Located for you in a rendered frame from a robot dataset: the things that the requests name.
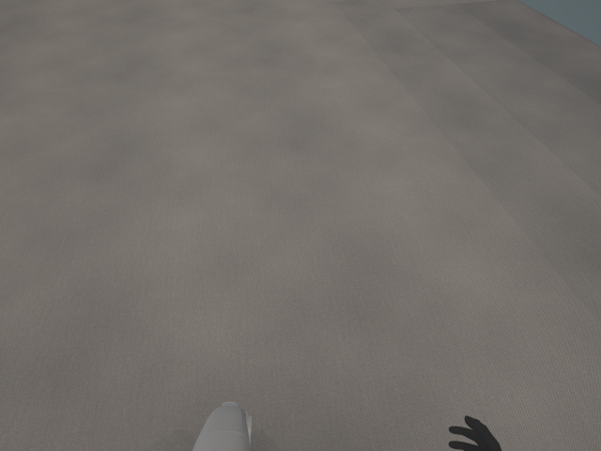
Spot robot left thigh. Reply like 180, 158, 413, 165
193, 406, 252, 451

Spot robot right hand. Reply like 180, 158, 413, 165
449, 415, 501, 451

